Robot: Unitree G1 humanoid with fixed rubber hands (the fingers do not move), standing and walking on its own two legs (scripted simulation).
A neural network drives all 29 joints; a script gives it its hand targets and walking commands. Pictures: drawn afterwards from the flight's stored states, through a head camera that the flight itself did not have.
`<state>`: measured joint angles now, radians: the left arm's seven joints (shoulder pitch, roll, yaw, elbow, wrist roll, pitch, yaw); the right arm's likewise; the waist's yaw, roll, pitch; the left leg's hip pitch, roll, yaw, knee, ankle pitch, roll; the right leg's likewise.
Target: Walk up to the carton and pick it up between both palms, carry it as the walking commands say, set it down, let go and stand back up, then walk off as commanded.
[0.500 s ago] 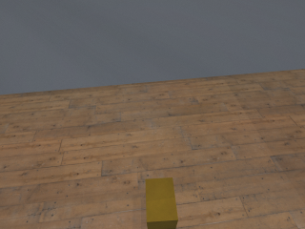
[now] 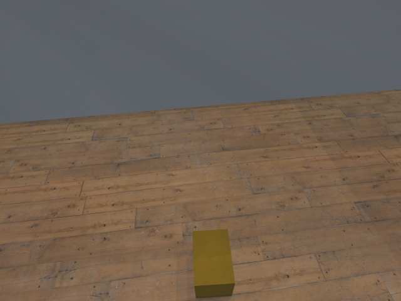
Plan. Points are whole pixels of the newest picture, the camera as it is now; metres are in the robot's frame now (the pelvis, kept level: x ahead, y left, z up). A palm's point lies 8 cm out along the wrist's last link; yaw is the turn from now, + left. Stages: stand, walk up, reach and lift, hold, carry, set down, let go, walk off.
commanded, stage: stand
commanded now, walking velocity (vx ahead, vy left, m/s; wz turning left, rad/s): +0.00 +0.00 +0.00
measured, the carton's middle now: (211, 263) +0.44 +0.00 -0.68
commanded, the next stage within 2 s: walk off in 0.04 s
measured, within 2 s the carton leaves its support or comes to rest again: neither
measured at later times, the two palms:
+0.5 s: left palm out of the picture +0.05 +0.21 -0.14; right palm out of the picture -0.07 -0.29 -0.13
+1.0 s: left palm out of the picture +0.06 +0.07 -0.15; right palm out of the picture -0.05 -0.42 -0.11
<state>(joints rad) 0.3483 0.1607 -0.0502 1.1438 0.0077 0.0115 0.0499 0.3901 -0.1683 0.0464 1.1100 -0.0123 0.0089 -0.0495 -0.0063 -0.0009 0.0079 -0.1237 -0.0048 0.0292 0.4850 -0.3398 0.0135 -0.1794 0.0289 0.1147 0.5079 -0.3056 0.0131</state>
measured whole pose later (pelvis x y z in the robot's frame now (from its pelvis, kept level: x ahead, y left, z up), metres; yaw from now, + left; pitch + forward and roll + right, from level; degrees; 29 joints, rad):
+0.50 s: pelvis -0.02 -0.04 +0.00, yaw -8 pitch +1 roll -1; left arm 0.26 0.22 0.04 0.99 0.02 0.07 0.03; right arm 0.34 -0.23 -0.03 1.01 -0.04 0.00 -0.09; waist -0.03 0.01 0.01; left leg -0.19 0.12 0.13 0.52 -0.34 -0.05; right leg -0.47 -0.03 -0.04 0.95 -0.44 0.07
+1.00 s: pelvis -0.05 -0.15 -0.01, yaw -21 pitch +1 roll -1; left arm 0.29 0.25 0.05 0.88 0.04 0.06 -0.01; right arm 0.17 -0.20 -0.04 0.89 0.01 0.04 -0.10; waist 0.05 -0.04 0.03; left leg -0.37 0.02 0.05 0.75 -0.43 0.00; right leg -0.32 0.17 0.01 0.47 -0.16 -0.13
